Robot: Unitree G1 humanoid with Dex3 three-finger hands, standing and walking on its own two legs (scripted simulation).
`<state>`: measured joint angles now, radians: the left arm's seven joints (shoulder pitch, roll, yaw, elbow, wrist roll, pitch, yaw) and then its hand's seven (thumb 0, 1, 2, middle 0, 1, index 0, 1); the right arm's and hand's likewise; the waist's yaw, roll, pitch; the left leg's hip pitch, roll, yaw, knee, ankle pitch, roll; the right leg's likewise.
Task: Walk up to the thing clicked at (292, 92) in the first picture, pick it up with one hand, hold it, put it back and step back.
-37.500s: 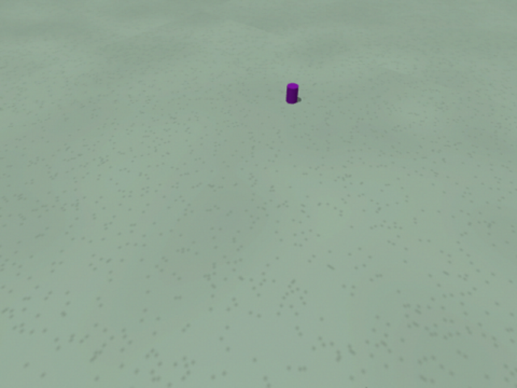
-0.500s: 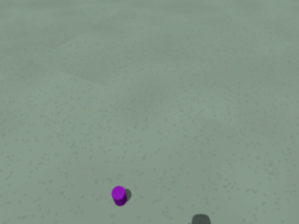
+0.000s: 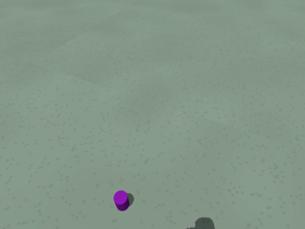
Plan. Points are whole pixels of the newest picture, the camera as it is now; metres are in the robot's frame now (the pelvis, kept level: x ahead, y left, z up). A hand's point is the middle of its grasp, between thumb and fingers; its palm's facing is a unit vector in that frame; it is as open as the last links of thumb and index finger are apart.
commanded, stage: stand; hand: left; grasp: from above
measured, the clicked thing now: (121, 200) +0.45 +0.22 -0.72
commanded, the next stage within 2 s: step back in 0.44 s
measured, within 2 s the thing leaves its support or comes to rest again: neither
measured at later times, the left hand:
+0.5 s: hand out of the picture +0.08 +0.25 -0.16, palm faces +0.01 -0.94 -0.34, open 7.4 cm
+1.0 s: hand out of the picture +0.04 +0.29 -0.18, palm faces -0.02 -0.92 -0.39, open 7.4 cm
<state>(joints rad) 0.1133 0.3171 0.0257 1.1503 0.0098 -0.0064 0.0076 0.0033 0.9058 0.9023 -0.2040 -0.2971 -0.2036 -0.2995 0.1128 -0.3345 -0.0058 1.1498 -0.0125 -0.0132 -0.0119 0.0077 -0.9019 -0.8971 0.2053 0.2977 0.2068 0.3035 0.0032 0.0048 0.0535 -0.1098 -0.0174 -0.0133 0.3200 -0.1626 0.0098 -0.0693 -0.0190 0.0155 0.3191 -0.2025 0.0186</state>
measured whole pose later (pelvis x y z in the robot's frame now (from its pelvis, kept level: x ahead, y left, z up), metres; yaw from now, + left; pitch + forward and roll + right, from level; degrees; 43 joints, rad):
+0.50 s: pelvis +0.00 +0.00 +0.00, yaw +0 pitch -2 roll +0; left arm 0.11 0.33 0.03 1.10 -0.01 0.00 0.01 0.00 0.91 0.90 -0.20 -0.30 -0.20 -0.30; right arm 0.09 -0.34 -0.01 1.12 0.00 0.00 0.00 0.01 -0.90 -0.90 0.21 0.30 0.21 0.30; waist 0.00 0.00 0.07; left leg -0.15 -0.01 -0.01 0.37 -0.18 0.01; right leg -0.11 -0.01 0.02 0.37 -0.22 0.01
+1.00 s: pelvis -0.10 +0.02 -0.03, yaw +0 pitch -2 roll +1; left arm 0.06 0.40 0.06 0.83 0.02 0.05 0.02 0.00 0.90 0.90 -0.21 -0.30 -0.21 -0.30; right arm 0.14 -0.38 -0.06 0.95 -0.03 0.05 0.00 0.01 -0.90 -0.90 0.20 0.30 0.21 0.30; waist 0.00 -0.06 0.19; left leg -0.22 -0.05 -0.02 0.64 -0.39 0.02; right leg -0.44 -0.04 0.07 0.71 -0.30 0.02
